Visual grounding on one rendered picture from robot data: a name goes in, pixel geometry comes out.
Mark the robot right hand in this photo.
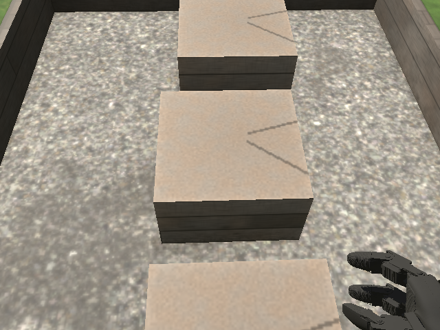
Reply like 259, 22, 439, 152
342, 250, 440, 330

